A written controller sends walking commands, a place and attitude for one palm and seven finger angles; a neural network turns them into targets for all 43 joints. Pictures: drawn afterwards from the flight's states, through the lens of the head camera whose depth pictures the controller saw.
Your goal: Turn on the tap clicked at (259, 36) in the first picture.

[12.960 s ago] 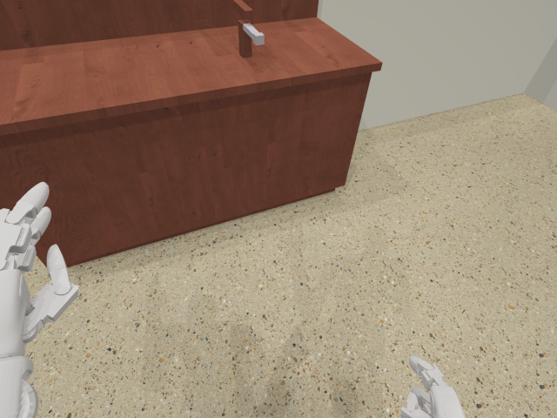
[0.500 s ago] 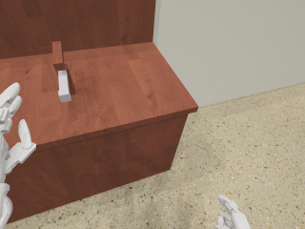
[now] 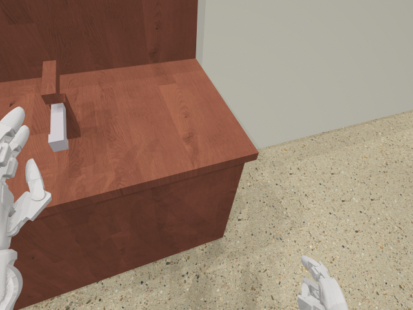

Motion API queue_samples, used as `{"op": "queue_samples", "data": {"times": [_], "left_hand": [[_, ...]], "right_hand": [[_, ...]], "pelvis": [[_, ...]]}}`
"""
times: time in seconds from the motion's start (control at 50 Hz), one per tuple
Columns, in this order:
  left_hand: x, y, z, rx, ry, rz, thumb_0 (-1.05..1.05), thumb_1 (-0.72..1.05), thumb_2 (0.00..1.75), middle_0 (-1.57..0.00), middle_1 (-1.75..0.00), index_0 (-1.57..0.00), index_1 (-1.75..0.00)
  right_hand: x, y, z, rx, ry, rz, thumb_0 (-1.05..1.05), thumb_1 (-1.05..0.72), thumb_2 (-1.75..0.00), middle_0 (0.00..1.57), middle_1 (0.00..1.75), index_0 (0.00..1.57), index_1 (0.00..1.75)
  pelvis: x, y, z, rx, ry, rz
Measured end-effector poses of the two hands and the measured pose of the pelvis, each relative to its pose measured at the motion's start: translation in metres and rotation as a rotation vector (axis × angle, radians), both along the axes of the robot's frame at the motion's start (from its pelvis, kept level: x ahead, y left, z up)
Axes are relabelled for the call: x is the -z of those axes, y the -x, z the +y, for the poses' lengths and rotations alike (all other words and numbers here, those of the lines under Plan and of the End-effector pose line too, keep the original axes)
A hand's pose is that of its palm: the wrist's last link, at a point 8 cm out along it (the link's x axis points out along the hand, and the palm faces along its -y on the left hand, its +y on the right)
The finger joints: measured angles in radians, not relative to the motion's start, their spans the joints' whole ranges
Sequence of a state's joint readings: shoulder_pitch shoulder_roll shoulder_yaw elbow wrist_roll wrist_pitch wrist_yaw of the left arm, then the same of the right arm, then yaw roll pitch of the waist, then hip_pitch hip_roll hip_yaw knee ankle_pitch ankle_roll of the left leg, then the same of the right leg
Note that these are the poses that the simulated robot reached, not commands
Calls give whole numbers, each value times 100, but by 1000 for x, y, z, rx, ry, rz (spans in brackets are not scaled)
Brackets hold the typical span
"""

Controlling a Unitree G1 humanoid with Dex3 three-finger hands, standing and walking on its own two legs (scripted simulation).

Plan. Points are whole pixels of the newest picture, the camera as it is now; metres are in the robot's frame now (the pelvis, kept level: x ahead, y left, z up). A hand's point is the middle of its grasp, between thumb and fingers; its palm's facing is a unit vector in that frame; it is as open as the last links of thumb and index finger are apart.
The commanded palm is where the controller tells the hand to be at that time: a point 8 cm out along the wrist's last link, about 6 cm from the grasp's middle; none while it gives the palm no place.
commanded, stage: shuffle to correct the standing spot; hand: left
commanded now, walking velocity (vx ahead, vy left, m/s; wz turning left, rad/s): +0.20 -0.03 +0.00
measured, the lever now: (58, 141) +0.39 +0.34 +0.08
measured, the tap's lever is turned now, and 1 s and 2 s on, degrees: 0 0 0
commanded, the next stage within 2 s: come to a stop and stand still in 0.40 s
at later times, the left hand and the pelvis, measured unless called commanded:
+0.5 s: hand (91, 155) +0.29 +0.21 +0.18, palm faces +0.41 -0.84 -0.36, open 7.4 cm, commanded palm +0.24 +0.25 +0.19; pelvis +0.08 -0.03 +0.01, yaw +0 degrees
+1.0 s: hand (105, 134) +0.34 +0.21 +0.17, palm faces +0.38 -0.83 -0.41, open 7.4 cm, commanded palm +0.28 +0.24 +0.19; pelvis +0.12 -0.04 +0.01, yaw +0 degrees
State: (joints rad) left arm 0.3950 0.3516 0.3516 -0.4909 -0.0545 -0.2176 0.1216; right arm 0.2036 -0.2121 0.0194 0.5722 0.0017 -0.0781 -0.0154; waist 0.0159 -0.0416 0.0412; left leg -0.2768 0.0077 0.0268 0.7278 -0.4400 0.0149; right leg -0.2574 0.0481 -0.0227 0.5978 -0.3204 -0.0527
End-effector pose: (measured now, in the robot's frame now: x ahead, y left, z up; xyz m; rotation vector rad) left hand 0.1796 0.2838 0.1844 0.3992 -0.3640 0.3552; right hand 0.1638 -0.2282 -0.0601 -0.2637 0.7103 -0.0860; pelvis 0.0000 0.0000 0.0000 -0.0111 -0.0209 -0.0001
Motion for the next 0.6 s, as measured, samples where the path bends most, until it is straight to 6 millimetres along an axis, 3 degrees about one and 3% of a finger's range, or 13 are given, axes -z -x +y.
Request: {"op": "queue_samples", "data": {"times": [0.14, 0.24, 0.34, 0.48, 0.6], "left_hand": [[0, -22, 1, -23, -19, 20, 2, 89, 90, -21, -30, -21, -30], [-9, -42, -20, -4, -71, 49, 2, 89, 90, -21, -30, -21, -30], [-4, -52, -37, 19, -96, 49, 2, 89, 90, -21, -30, -21, -30], [-5, -69, -35, -23, -40, 59, 2, 89, 89, -21, -30, -21, -30], [-4, -98, -27, -31, -52, 2, 2, 89, 90, -21, -30, -21, -30]], "right_hand": [[5, -5, -3, 54, -24, 8, 1, -90, -90, 20, 30, 20, 30], [11, -13, -2, 27, -87, 17, 1, -90, -90, 20, 30, 20, 30], [27, -30, -17, 17, -85, 50, 1, -90, -90, 21, 30, 20, 30], [10, -54, -36, 18, 2, 93, 1, -90, -90, 20, 30, 20, 30], [9, -93, -38, 47, 15, 10, 1, -90, -90, 20, 30, 20, 30]], "pelvis": [[0, -19, -4, 16, -19, -14], [-3, -35, -18, 18, -1, -12], [6, -46, -31, 3, 12, -15], [-7, -73, -35, 2, -17, 13], [4, -99, -30, 5, -25, -8]]}}
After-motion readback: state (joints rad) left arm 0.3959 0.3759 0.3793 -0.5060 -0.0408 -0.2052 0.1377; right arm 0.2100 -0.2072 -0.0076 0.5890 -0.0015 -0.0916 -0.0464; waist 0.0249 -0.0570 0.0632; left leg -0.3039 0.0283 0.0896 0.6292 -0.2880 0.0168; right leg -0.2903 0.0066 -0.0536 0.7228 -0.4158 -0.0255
